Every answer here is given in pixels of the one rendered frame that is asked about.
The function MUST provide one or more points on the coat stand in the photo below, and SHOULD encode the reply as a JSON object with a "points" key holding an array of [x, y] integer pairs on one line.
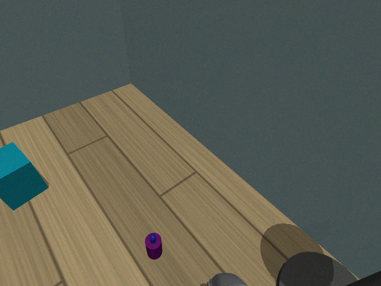
{"points": [[315, 269]]}

